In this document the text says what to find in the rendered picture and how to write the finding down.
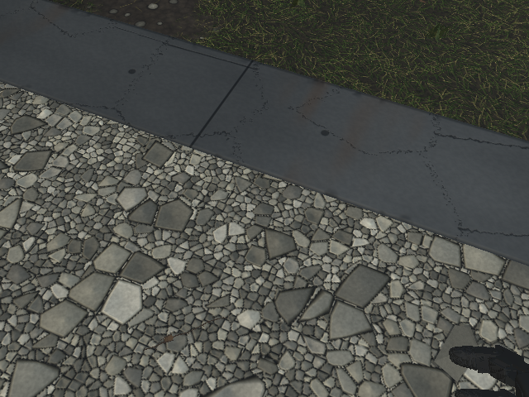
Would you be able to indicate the robot right hand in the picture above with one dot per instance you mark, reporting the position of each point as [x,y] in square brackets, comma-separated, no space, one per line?
[501,363]

